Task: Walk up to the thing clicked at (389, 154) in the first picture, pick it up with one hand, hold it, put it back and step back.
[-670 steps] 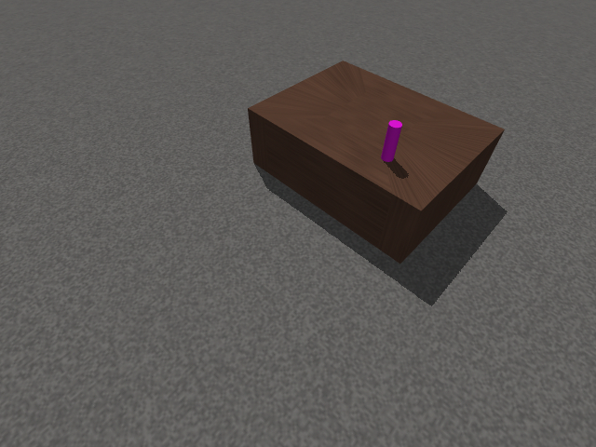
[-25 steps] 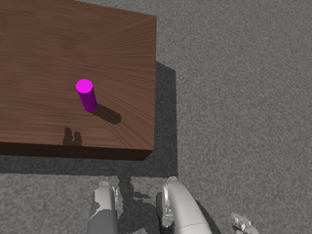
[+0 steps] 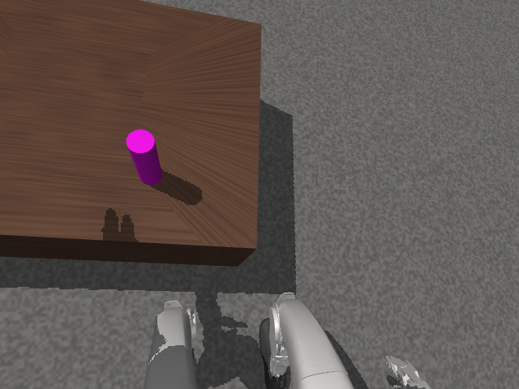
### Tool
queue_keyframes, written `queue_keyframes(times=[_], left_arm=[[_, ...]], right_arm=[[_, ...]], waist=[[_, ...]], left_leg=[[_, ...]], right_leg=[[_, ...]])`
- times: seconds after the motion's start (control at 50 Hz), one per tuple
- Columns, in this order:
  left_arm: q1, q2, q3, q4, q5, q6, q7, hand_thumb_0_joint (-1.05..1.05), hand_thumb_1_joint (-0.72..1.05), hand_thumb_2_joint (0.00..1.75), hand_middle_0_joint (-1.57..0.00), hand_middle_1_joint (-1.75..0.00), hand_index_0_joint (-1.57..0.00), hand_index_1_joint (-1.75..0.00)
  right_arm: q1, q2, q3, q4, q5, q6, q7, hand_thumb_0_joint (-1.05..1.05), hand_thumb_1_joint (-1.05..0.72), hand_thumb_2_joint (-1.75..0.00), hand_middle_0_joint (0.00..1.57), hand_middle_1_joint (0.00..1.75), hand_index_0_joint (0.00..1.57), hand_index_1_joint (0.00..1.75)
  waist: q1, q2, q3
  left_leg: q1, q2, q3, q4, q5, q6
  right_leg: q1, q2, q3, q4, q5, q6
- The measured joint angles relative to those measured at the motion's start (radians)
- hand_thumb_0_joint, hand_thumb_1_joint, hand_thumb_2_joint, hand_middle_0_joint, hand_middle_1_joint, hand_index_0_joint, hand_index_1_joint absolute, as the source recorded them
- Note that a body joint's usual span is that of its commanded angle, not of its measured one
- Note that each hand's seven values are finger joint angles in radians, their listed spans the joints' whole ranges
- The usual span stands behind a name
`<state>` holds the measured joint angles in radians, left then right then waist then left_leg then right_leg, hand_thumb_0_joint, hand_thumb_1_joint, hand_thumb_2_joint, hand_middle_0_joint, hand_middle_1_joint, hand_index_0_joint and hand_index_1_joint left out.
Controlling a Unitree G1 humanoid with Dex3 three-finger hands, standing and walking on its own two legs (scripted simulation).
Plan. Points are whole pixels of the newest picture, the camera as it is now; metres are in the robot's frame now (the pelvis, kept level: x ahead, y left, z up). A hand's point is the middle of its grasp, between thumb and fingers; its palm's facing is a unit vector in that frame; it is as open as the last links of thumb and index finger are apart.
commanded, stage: go down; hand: left
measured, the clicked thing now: (146, 160) +0.54 +0.17 -0.23
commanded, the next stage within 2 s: approach in 1.46 s
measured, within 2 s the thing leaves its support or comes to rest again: neither
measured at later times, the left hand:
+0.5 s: hand out of the picture +0.47 +0.38 +0.07, palm faces +0.15 -0.99 +0.00, open 17.2 cm
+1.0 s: hand out of the picture +0.46 +0.38 +0.07, palm faces +0.15 -0.99 +0.00, open 17.2 cm
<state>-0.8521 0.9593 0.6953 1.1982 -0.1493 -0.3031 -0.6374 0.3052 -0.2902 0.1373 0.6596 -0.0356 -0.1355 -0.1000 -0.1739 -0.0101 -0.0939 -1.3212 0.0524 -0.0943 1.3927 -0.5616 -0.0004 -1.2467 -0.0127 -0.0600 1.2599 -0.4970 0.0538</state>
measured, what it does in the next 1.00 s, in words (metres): stands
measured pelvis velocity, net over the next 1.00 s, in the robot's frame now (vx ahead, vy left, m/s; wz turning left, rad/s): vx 0.00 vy -0.01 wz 0.00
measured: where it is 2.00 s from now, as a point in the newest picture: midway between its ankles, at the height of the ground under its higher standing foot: (228, 376)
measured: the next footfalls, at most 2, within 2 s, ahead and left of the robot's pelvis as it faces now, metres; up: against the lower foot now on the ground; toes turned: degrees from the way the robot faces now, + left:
none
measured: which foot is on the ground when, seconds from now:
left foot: down 0.00-1.00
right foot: down 0.00-1.00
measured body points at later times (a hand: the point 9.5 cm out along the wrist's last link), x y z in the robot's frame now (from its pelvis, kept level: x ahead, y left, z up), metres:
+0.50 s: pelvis +0.00 +0.00 +0.00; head +0.18 +0.06 +0.41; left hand +0.45 +0.43 +0.07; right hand +0.06 -0.27 -0.09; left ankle +0.03 +0.11 -0.60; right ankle +0.05 -0.16 -0.60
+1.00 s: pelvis +0.00 -0.01 -0.01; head +0.18 +0.06 +0.40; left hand +0.45 +0.43 +0.07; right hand +0.06 -0.27 -0.10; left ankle +0.03 +0.11 -0.60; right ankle +0.05 -0.16 -0.60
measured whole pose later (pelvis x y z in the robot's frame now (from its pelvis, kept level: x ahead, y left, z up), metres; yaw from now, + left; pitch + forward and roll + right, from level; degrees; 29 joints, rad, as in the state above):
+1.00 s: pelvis +0.00 -0.01 -0.01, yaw +0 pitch +28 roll -7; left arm -0.86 0.96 0.70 1.19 -0.14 -0.31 -0.63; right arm 0.29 -0.29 0.14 0.66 -0.04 -0.12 -0.09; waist -0.18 -0.01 -0.09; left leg -1.35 0.05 -0.10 1.41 -0.57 -0.01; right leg -1.27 -0.01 -0.06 1.29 -0.51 0.05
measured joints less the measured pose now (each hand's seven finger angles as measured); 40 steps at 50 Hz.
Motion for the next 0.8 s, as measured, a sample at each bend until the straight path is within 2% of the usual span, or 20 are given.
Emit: queue_keyframes(times=[0.34, 0.52, 0.8], left_arm=[[-0.013, 0.004, 0.010, 0.010, 0.005, -0.001, 0.012, -0.01, -0.47, 0.09, -0.03, -0.08, -0.04, -0.08], [0.010, -0.014, 0.015, -0.013, 0.005, -0.003, 0.007, -0.01, -0.48, 0.08, -0.04, -0.08, -0.05, -0.08], [0.004, 0.001, 0.010, 0.007, 0.004, -0.013, 0.005, -0.01, -0.47, 0.09, -0.03, -0.09, -0.04, -0.08]], right_arm=[[-0.004, 0.002, 0.001, -0.005, -0.002, 0.009, 0.004, 0.00, -0.89, -0.90, 0.21, 0.30, 0.20, 0.30], [-0.002, 0.001, -0.001, 0.000, -0.001, 0.009, 0.006, 0.00, -0.89, -0.90, 0.21, 0.30, 0.20, 0.30], [-0.008, -0.001, -0.004, -0.002, 0.001, 0.010, 0.007, 0.00, -0.89, -0.90, 0.21, 0.30, 0.20, 0.30]], waist=[[-0.006, 0.001, 0.002], [-0.003, -0.001, -0.001], [-0.001, -0.003, 0.000]], left_leg=[[0.000, 0.002, 0.001, 0.000, -0.003, -0.003], [-0.001, 0.002, 0.000, 0.002, -0.005, -0.006], [-0.010, 0.002, -0.002, 0.010, -0.003, -0.007]], right_leg=[[-0.004, 0.002, 0.002, 0.005, -0.004, -0.001], [-0.006, 0.003, 0.002, 0.010, -0.007, -0.004], [-0.015, 0.003, 0.000, 0.018, -0.006, -0.005]])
